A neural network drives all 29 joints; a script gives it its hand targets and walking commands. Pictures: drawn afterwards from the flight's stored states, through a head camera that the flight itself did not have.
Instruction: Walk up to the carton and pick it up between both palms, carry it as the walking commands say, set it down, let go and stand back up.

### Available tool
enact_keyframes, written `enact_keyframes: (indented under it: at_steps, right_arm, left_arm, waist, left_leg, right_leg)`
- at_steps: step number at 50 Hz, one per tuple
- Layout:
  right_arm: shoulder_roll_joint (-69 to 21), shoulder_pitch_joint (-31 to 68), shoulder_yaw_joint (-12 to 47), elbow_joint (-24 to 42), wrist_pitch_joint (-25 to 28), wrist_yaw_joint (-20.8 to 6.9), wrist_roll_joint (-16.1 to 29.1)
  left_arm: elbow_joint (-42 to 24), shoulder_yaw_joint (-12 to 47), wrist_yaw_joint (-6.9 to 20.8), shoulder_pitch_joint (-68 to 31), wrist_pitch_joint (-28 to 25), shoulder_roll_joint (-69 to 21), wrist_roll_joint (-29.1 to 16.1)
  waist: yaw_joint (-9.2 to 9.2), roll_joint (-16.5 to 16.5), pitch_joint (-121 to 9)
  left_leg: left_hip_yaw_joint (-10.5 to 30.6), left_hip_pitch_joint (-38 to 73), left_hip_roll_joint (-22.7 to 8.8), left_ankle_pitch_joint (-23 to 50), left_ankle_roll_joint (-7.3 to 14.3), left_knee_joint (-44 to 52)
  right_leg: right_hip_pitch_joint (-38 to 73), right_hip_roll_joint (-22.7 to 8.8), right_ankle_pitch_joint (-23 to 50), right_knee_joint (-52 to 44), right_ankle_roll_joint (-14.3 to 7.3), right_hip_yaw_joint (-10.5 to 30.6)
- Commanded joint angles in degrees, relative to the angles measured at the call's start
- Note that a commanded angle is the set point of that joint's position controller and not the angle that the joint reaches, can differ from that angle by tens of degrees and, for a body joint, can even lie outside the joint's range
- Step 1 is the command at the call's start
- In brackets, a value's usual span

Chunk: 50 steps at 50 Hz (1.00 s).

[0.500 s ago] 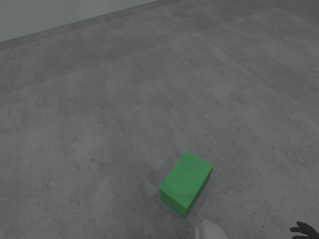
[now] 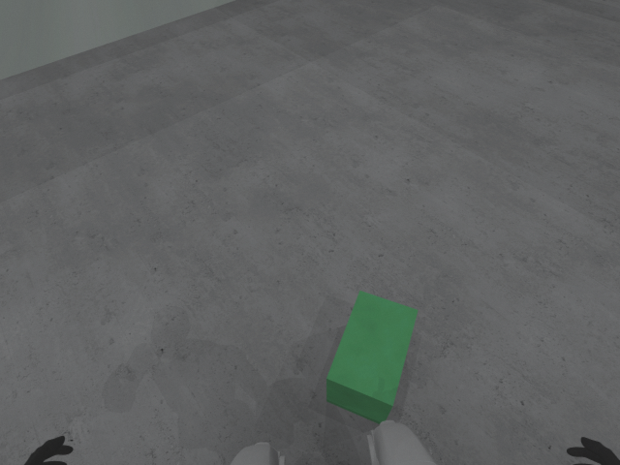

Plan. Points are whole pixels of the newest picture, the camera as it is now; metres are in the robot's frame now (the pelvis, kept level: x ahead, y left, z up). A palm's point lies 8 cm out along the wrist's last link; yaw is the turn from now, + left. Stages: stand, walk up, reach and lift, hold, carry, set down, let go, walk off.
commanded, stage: walk up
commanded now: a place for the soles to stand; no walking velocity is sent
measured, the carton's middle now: (371, 356) +0.48 -0.12 -0.61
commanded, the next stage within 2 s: none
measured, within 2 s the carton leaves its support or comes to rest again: neither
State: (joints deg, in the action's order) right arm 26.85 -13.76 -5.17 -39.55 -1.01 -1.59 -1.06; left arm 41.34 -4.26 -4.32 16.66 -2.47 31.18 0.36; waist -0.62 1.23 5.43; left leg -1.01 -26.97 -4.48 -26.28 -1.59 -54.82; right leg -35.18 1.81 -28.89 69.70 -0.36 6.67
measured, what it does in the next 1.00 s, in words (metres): steps on the spot, turning right: right foot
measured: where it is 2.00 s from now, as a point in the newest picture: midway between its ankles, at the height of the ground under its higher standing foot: outside the picture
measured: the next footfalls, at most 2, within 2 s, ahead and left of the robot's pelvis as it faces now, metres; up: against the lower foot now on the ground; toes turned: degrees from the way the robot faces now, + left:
right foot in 0.18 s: +0.05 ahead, -0.11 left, +0.00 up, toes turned -10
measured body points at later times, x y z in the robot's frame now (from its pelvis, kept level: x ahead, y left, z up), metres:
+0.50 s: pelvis +0.01 +0.03 +0.02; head +0.04 +0.03 +0.47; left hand +0.22 +0.32 -0.06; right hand +0.01 -0.34 -0.05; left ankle +0.06 +0.15 -0.68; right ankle +0.00 -0.10 -0.66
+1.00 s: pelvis +0.02 +0.01 +0.04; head +0.03 +0.00 +0.49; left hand +0.27 +0.27 -0.05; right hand +0.03 -0.34 -0.06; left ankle +0.07 +0.14 -0.68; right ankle +0.01 -0.11 -0.68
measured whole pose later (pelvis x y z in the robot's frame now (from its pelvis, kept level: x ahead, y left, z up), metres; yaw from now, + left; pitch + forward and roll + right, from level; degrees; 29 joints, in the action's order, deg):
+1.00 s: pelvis +0.02 +0.01 +0.04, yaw -18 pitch -2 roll +1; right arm 25.4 -6.1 -1.2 -54.9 2.7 0.0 -0.1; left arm 55.8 -0.5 0.6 2.0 -1.6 24.1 0.1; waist -1.0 -0.2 3.1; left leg -4.8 -13.6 -3.7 -16.9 -1.7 -32.6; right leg -16.5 1.0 -16.7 35.1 -0.4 3.7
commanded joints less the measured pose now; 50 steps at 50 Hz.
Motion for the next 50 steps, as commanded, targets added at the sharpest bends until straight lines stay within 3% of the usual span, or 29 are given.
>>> enact_keyframes:
  at_steps: [1,6,8,9,10,11,12,15,16,17,18,19,20,21,23,25,27,28,29,30,31,33,34,35,36,38,40,42,50]
  right_arm:
    - [15.44,2.52,-3.74,3.35,2.32,1.27,-0.4]
    - [16.43,-2.25,-3.53,2.56,3.1,1.95,-0.03]
    - [15.29,-1.61,-2.62,2.56,2.94,2.15,0.68]
    - [13.03,-2.7,-1.83,2.19,2.76,2.22,1.06]
    - [9.48,-2.66,-0.88,3.54,3.01,2.36,1.83]
    - [8.79,0.64,-0.59,4.82,2.96,3.06,2.41]
    - [10.77,2.05,-1.32,3.62,2.64,3.7,1.85]
    - [10.57,-4.61,-1.35,-0.48,3.89,3.73,1.62]
    - [10.25,-7.5,-1.47,-2.25,4.35,3.56,1.34]
    - [10.64,-8.34,-1.86,-2.74,4.81,3.55,0.5]
    - [14.15,-8.68,-2.66,-2.33,5.41,3.77,-0.74]
    - [19.35,-5.93,-3.47,-1.45,5.55,3.64,-0.11]
    - [18.87,-4.44,-3.43,-1.57,5.42,3.27,0.17]
    - [17.17,-3.7,-2.99,-1.92,5.39,3.48,0.31]
    - [17.01,-1.66,-2.77,-2.27,5.27,3.61,-0.07]
    - [15.93,0.43,-2.04,-1.77,4.72,2.91,-0.35]
    - [13.31,0.06,-1.03,-1.78,3.8,2.24,-0.04]
    - [10.45,-1.53,-0.12,-1.74,3.6,2.2,0.33]
    - [7.79,0.15,0.58,-0.74,3.56,2.32,1.16]
    - [10.1,1.33,-0.24,-1.59,3.3,2.94,1.34]
    - [10.38,-0.34,-0.48,-2.85,3.52,2.87,1.34]
    - [10.29,-3.75,-0.39,-6.21,4.66,2.92,0.7]
    - [12.41,-2.38,-0.7,-6.55,5.2,2.75,0.01]
    - [13.98,0.19,-0.72,-6.47,5.6,2.48,-0.1]
    - [13.83,2.04,-0.3,-6.67,5.6,2.28,0.13]
    - [11.44,4.54,0.82,-7.72,5.09,2.11,0.84]
    - [9.91,4.66,1.38,-9.13,4.74,2.11,1.27]
    - [9.57,4.57,1.6,-10.56,4.64,2.02,1.17]
    - [8.95,8.96,1.71,-14.16,4.07,1.82,1.0]
  left_arm:
    - [0.26,-3.37,2.05,4.28,-0.13,9.45,-0.06]
    - [-1.7,-3.72,4.83,-1.56,0.55,6.57,1.12]
    - [-1.04,-3.8,5.1,0.58,0.25,5.68,1.37]
    - [-0.36,-4.19,5.06,2.26,-0.02,6.57,1.76]
    - [-0.41,-5.65,4.79,3.63,-0.19,11.6,2.25]
    - [-1.34,-5.62,4.86,3.1,-0.13,13.78,1.01]
    - [-1.23,-4.45,4.82,1.92,-0.15,11.29,0.85]
    - [-2.21,-2.86,4.32,-4.16,0.56,8.73,0.82]
    - [-2.45,-2.39,4.46,-6.8,1.03,8.37,0.87]
    - [-2.41,-1.76,4.63,-7.77,1.35,6.79,0.56]
    - [-3.03,-1.07,4.75,-8.08,1.49,3.79,0.05]
    - [-2.23,-0.87,4.36,-5.18,1.85,3.66,-0.15]
    - [-1.24,-1.73,4.13,-5.99,2.29,6.87,0.3]
    - [-0.6,-2.04,4.43,-5.91,2.23,6.71,0.03]
    - [0.49,-2.12,5.16,-5.06,1.79,5.8,0.07]
    - [2.66,-2.45,5.95,-2.89,1.34,4.95,0.43]
    - [4.04,-3.25,5.68,-1.26,0.83,5.57,1.26]
    - [3.82,-3.7,5.38,-1.51,0.53,7.61,1.8]
    - [2.6,-3.69,5.03,-4.1,-0.03,11.1,1.35]
    - [3.26,-3.54,4.89,-4.38,-0.19,11.22,0.84]
    - [2.87,-2.69,4.63,-7.02,-0.3,10.15,0.76]
    - [2.93,-1.12,4.53,-12.51,0.22,6.64,0.1]
    - [3.48,-0.43,4.67,-13.07,0.45,4.6,-0.05]
    - [4.77,-0.22,4.82,-11.02,0.49,4.13,-0.17]
    - [6.48,-0.17,4.83,-9.25,0.43,4.33,-0.24]
    - [8.35,-0.23,4.8,-9.54,0.21,5.35,0.06]
    - [8.67,0.03,4.74,-12.48,-0.17,6.22,-0.01]
    - [9.41,0.66,4.59,-14.19,-0.2,5.53,-0.2]
    - [12.97,1.7,4.75,-17.13,0.53,3.95,-0.36]
  waist:
    - [0.69,10.8,1.11]
    - [-1.2,12.43,-2.95]
    - [1.28,10.14,-5.52]
    - [2.42,5.62,-6.44]
    - [3.51,-7.93,-8.06]
    - [3.4,-13.19,-9.54]
    - [3.3,-5.64,-8.04]
    - [-0.54,-9.01,-6.74]
    - [-2.2,-9.09,-7.5]
    - [-3.18,-7.05,-6.9]
    - [-3.15,2.57,-6.21]
    - [-0.96,10.81,-5.67]
    - [-0.91,6.07,-2.29]
    - [-0.07,4.41,-0.97]
    - [0.26,7.98,-0.39]
    - [0.93,9.54,-2.81]
    - [2.31,4.62,-4.22]
    - [2.36,-2.64,-4.62]
    - [0.92,-11.74,-5.05]
    - [1.52,-7.7,-5.53]
    - [-0.08,-6.54,-5.35]
    - [-3.13,-6.05,-5.04]
    - [-2.44,-1.51,-3.46]
    - [-0.22,1.67,-3.05]
    - [1.23,1.63,-4.09]
    - [1.65,-1.31,-4.89]
    - [-0.36,-3.11,-5.31]
    - [-1.07,-2.57,-6.28]
    - [-0.11,-3.09,-7.36]
  left_leg:
    - [19.51,1.93,-13.44,-2.63,14.28,27.68]
    - [12.77,9.71,-15.79,17.84,15.1,23.62]
    - [6.49,6.23,-13.66,23.49,12.5,17.07]
    - [2.96,1.79,-11.48,21.69,9.57,11.28]
    - [-2.34,-8.87,-5.47,15.02,4.72,-0.67]
    - [-4.2,-13.19,0.94,-8.09,3.11,-4.53]
    - [0.58,-11.38,-1.12,-10.72,3.27,-6.29]
    - [-1.78,0.85,0.41,-2.89,4.17,4.5]
    - [-3.9,9.1,2.0,3.06,4.5,10.63]
    - [-1.61,14.69,2.08,6.2,5.08,17.03]
    - [14.68,17.13,-7.43,5.32,7.75,26.03]
    - [29.86,14.09,-21.59,7.03,14.24,32.93]
    - [28.51,10.16,-23.25,10.19,17.94,32.35]
    - [23.92,9.08,-21.08,13.84,17.91,30.92]
    - [14.22,7.94,-16.36,14.06,14.79,29.33]
    - [6.58,4.69,-12.1,13.03,12.28,25.87]
    - [2.91,-1.27,-9.0,5.4,8.82,18.85]
    - [0.52,-5.0,-6.74,3.68,6.48,11.73]
    - [-3.51,-7.99,0.52,-3.74,3.03,4.32]
    - [0.63,-3.76,-0.78,-9.13,3.34,2.19]
    - [1.27,0.37,-0.58,-6.69,3.76,4.82]
    - [1.53,12.66,-0.09,4.02,5.06,18.43]
    - [7.9,11.45,-3.5,0.02,6.02,25.13]
    - [13.58,9.46,-7.55,0.61,7.96,27.65]
    - [14.31,7.91,-10.02,4.8,9.3,28.13]
    - [6.99,5.25,-6.26,9.92,6.79,24.48]
    - [1.93,9.49,-1.6,11.46,4.29,21.03]
    - [1.72,13.12,-1.75,12.35,4.35,22.78]
    - [1.14,16.63,-3.4,15.43,4.52,28.54]
  right_leg:
    - [-2.23,-1.95,0.52,-1.21,0.12,-2.18]
    - [5.59,-1.54,-2.0,-16.24,-0.81,-7.05]
    - [16.92,0.24,4.63,-29.1,-2.6,-8.57]
    - [24.06,0.93,8.21,-35.08,-3.51,-6.58]
    - [30.16,-8.84,9.77,-39.47,-8.08,13.75]
    - [28.67,-18.14,17.76,-42.51,-16.59,29.66]
    - [26.88,-17.71,24.81,-39.55,-18.2,25.58]
    - [17.86,-12.22,31.86,-35.75,-13.16,14.39]
    - [13.14,-9.45,31.17,-33.35,-11.19,10.05]
    - [8.09,-7.3,26.67,-29.29,-8.66,7.79]
    - [1.63,-2.33,20.49,-17.91,-4.88,4.17]
    - [-1.0,2.38,-0.8,-12.29,-1.58,-1.27]
    - [0.61,0.38,-5.09,-6.06,-0.44,1.21]
    - [1.64,-0.29,-4.06,-4.91,-0.73,0.59]
    - [4.73,-2.08,-2.19,-12.51,-1.7,-1.87]
    - [14.1,-0.78,1.62,-22.6,-2.12,-7.75]
    - [24.55,1.16,8.14,-33.15,-2.78,-8.15]
    - [26.75,-3.74,6.35,-38.43,-4.4,2.03]
    - [21.87,-15.55,3.55,-45.52,-11.01,24.79]
    - [18.6,-18.8,5.32,-45.92,-15.27,26.16]
    - [16.65,-17.11,8.05,-43.54,-14.73,21.95]
    - [8.98,-10.69,9.76,-38.86,-8.54,10.42]
    - [7.85,-6.41,10.37,-34.34,-5.55,5.27]
    - [9.59,-3.75,11.99,-30.83,-3.64,1.62]
    - [13.72,-3.02,12.2,-29.61,-2.88,-0.95]
    - [19.75,-4.5,15.86,-34.98,-4.25,1.82]
    - [16.93,-8.06,18.49,-39.47,-6.31,7.84]
    - [16.23,-8.44,21.63,-40.1,-6.11,7.5]
    - [19.64,-7.25,24.4,-42.73,-4.22,4.28]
